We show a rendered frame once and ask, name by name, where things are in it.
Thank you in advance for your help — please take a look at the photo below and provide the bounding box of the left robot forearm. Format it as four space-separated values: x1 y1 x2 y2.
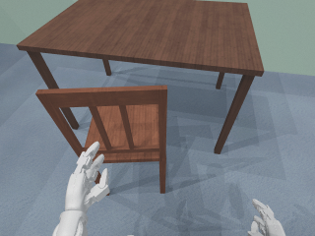
52 209 89 236

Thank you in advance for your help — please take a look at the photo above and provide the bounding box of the right robot hand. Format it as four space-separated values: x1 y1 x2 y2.
247 199 286 236

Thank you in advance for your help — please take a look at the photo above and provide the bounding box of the left robot hand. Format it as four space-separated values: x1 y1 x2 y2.
65 142 110 214

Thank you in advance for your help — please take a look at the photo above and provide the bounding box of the table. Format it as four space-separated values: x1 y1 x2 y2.
17 0 265 154

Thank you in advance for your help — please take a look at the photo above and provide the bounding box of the chair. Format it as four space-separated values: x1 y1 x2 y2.
35 85 167 196

